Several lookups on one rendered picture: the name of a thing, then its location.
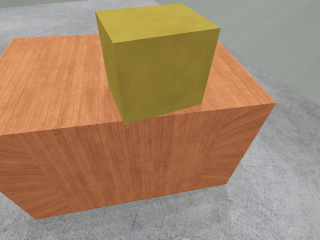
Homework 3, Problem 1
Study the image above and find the pedestal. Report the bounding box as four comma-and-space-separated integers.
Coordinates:
0, 34, 276, 220

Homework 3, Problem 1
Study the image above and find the carton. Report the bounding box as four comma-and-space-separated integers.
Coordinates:
95, 3, 221, 125

